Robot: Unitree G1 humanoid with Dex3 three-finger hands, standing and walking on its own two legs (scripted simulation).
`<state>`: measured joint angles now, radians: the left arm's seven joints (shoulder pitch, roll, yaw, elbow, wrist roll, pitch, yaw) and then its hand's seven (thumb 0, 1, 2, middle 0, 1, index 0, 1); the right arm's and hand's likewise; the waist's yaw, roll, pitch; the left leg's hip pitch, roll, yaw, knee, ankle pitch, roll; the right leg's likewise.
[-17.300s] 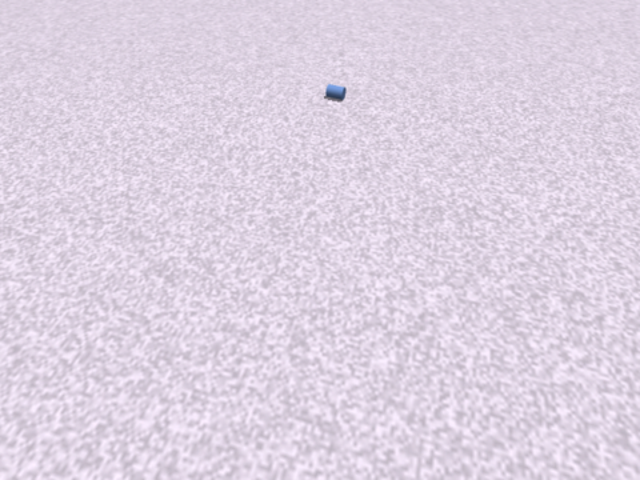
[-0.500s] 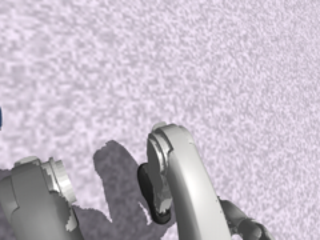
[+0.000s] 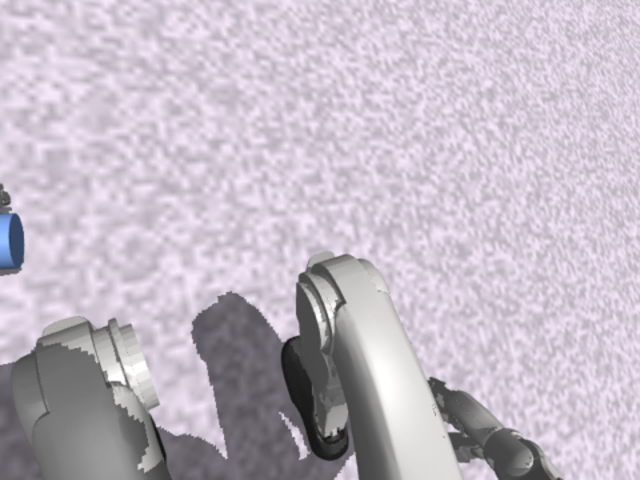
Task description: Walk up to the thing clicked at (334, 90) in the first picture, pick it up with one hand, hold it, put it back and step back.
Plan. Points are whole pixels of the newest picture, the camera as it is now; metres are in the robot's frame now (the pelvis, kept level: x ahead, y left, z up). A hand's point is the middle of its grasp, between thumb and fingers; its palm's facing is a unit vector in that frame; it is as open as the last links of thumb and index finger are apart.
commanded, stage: close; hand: left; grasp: from above
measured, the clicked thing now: out of the picture +0.44 +0.32 -0.25
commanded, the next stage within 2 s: none
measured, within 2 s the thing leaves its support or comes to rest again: neither
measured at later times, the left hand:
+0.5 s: hand out of the picture +0.41 +0.32 -0.22, palm faces -0.47 -0.03 -0.88, open 9.7 cm
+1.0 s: hand out of the picture +0.41 +0.31 -0.22, palm faces -0.48 -0.03 -0.88, open 9.6 cm
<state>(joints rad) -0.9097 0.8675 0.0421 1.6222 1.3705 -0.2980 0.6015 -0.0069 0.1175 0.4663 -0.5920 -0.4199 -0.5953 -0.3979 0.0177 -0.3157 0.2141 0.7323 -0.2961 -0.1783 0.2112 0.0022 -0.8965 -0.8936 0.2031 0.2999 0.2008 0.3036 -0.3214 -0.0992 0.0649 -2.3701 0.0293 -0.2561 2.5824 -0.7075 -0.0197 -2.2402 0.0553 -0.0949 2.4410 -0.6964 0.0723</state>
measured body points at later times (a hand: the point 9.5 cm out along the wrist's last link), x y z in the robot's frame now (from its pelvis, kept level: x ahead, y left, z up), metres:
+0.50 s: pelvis +0.00 +0.00 +0.00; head +0.23 +0.13 +0.36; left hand +0.43 +0.32 -0.17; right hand +0.08 -0.26 -0.08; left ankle +0.06 +0.13 -0.26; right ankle +0.11 -0.13 -0.26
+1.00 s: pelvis +0.00 +0.00 +0.00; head +0.23 +0.12 +0.36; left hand +0.44 +0.31 -0.17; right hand +0.09 -0.26 -0.07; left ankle +0.06 +0.13 -0.26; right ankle +0.11 -0.13 -0.26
